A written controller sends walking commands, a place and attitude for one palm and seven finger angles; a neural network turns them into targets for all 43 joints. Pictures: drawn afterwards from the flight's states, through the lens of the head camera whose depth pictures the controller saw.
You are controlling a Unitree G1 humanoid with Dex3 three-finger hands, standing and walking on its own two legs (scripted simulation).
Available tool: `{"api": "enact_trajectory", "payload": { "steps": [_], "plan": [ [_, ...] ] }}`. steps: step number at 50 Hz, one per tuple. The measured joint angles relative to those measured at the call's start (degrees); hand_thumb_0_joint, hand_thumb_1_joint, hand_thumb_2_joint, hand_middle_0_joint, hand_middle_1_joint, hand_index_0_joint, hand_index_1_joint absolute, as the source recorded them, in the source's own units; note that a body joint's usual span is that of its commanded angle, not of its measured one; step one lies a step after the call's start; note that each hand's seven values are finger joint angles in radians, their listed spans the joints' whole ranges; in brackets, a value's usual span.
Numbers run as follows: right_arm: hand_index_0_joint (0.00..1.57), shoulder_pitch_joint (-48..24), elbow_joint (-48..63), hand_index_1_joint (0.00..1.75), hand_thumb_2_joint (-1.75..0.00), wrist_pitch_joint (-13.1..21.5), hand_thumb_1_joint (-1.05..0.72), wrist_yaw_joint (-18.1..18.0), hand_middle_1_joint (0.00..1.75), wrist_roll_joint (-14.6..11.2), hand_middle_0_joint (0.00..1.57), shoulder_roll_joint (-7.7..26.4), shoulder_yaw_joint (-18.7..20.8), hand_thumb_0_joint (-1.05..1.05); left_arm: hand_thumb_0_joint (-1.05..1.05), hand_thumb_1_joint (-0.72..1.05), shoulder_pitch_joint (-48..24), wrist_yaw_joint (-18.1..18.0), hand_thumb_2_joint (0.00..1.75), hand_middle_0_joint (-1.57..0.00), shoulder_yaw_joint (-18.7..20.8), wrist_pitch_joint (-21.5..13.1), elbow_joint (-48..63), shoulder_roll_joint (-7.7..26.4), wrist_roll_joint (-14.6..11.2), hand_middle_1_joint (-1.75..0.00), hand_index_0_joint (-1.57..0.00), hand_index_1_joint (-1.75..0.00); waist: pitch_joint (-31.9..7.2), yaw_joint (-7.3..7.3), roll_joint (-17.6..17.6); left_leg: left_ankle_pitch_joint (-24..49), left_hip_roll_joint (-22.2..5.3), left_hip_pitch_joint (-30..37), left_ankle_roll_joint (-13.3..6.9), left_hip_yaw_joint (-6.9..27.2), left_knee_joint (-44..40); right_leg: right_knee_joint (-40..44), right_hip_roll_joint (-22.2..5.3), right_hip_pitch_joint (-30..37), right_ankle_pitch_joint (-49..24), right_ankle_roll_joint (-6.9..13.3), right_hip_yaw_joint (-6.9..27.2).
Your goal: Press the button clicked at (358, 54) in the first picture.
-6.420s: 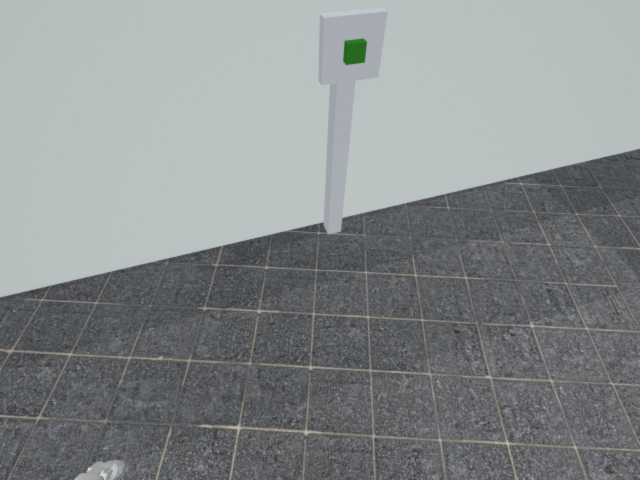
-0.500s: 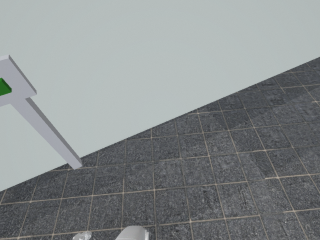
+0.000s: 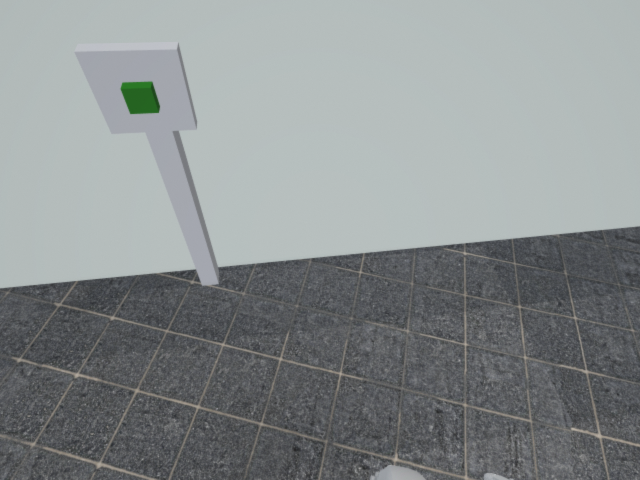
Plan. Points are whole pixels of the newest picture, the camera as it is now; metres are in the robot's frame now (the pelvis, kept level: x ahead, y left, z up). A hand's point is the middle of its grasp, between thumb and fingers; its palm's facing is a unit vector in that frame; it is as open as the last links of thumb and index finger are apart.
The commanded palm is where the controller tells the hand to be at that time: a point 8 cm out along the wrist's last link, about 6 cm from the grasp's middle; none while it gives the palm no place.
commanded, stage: turn to face it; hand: left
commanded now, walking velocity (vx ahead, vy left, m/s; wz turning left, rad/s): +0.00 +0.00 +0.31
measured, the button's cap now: (141, 97) +0.76 +0.41 +0.02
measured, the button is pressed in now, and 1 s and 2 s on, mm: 0 0 0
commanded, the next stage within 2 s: take the last steps up to it in 0.20 s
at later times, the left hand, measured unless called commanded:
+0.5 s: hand out of the picture -0.03 +0.16 -0.15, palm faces +0.24 -0.94 -0.23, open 7.4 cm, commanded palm none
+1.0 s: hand out of the picture +0.09 +0.24 -0.17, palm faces +0.22 -0.96 -0.17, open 7.4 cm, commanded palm none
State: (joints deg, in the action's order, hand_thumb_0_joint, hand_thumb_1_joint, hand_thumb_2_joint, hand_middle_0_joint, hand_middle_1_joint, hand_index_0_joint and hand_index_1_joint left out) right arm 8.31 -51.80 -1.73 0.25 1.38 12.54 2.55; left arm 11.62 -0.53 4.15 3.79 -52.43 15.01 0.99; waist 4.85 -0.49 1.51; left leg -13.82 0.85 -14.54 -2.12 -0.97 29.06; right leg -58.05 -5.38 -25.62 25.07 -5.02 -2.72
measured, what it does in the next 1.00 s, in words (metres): steps on the spot: right foot, then left foot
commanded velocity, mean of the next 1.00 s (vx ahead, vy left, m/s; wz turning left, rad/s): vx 0.22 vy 0.01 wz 0.10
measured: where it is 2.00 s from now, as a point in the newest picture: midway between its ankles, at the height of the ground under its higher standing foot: (285, 426)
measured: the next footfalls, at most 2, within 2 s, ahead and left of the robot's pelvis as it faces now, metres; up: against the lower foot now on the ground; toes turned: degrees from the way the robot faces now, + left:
right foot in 0.18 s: +0.04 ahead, -0.13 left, +0.00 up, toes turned +0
left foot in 0.66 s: +0.00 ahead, +0.13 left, +0.00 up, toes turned +18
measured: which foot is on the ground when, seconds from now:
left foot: down 0.00-0.18, up 0.20-0.64, down 0.66-1.00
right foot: up 0.00-0.16, down 0.18-0.66, up 0.68-1.00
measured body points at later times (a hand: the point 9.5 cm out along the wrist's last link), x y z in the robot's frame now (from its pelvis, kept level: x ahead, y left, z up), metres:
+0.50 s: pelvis -0.01 -0.03 +0.01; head +0.00 -0.04 +0.46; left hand -0.04 +0.21 -0.14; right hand +0.07 -0.27 -0.15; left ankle -0.06 +0.11 -0.68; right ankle +0.00 -0.13 -0.74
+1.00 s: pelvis +0.07 +0.05 +0.00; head +0.08 +0.06 +0.45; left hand +0.08 +0.29 -0.15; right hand +0.04 -0.17 -0.15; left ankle -0.03 +0.12 -0.74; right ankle +0.20 -0.06 -0.69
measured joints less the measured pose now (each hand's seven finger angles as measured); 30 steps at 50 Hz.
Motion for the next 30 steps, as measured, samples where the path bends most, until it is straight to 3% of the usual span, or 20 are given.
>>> {"api": "enact_trajectory", "payload": {
  "steps": [6, 9, 12, 15, 17, 22, 30],
  "plan": [
    [0.20, 1.5, -0.8, 0.30, -0.89, -0.7, -0.90, 0.1, 0.30, 0.3, 0.20, -0.5, 0.2, 0.01, 0.00, 0.91, -1.6, -0.2, 0.90, -0.20, -0.8, -0.7, 1.1, -1.9, -0.3, -0.30, -0.20, -0.30, -0.7, 1.36, -1.9, 0.9, 0.7, -0.9, 1.0, 2.7, 0.1, 13.2, 2.4, 5.6, -0.3, 0.8, 0.3],
    [0.20, 2.6, -1.4, 0.30, -0.89, -1.0, -0.90, 0.2, 0.30, -0.1, 0.20, -0.4, 0.5, 0.01, 0.00, 0.91, -1.4, -0.3, 0.90, -0.20, -1.4, -2.0, 1.7, -2.9, -0.3, -0.30, -0.20, -0.30, -1.3, 1.38, -2.7, -0.1, 1.2, -2.9, 2.2, 3.8, 3.2, 24.9, 3.3, 10.9, -7.4, 2.1, -0.6],
    [0.20, 3.2, -2.5, 0.30, -0.89, -2.0, -0.90, 0.2, 0.30, -0.3, 0.20, 0.1, 1.3, 0.01, 0.00, 0.91, -0.8, -0.4, 0.90, -0.20, -2.2, -3.0, 1.4, -4.5, 0.3, -0.30, -0.20, -0.30, -1.3, 1.49, -4.2, -11.0, 1.7, -7.1, 3.0, 4.5, 15.5, 24.7, 3.3, 11.3, -7.5, 6.0, -2.3],
    [0.20, 3.5, -3.7, 0.30, -0.90, -2.7, -0.90, 0.6, 0.30, -0.2, 0.20, 0.5, 1.9, 0.01, 0.00, 0.90, 0.6, -0.5, 0.90, -0.20, -2.6, -3.0, 0.8, -5.5, 0.3, -0.30, -0.20, -0.30, -1.6, 1.31, -4.2, -11.3, 1.4, -11.0, 3.6, 3.6, 29.8, 27.0, 2.6, 12.8, -8.4, 6.9, -3.4],
    [0.20, 3.8, -4.3, 0.30, -0.90, -2.7, -0.90, 0.7, 0.30, -0.1, 0.20, 0.6, 2.0, 0.01, 0.00, 0.90, 1.3, -0.6, 0.90, -0.21, -2.6, -3.0, 0.0, -5.9, 0.4, -0.30, -0.21, -0.30, -1.7, 1.39, -4.0, -9.6, 0.3, -11.7, 4.3, 3.0, 33.7, 28.5, 2.2, 13.7, -9.2, 6.8, -4.2],
    [0.19, 5.0, -6.0, 0.30, -0.90, -2.6, -0.90, 1.2, 0.30, 0.3, 0.20, 0.6, 1.8, 0.01, 0.00, 0.90, 3.9, -0.4, 0.90, -0.21, -2.4, -4.0, -2.0, -6.1, 0.7, -0.30, -0.21, -0.30, -2.5, 0.37, -2.9, -8.2, -2.6, -9.0, 5.1, 1.3, 29.8, 31.4, 1.3, 15.3, -10.4, 6.4, -6.0],
    [0.19, 3.9, -6.5, 0.30, -0.90, -0.8, -0.91, 1.7, 0.30, 0.1, 0.19, -0.3, 1.0, 0.01, 0.00, 0.90, 9.6, 0.2, 0.90, -0.21, -1.5, -4.8, -7.2, -4.2, 1.1, -0.30, -0.21, -0.30, -3.4, -2.80, -0.1, -9.4, -3.8, -2.2, 3.5, -2.7, 10.5, 33.4, -1.0, 16.6, -10.8, 4.1, -7.8]
  ]
}}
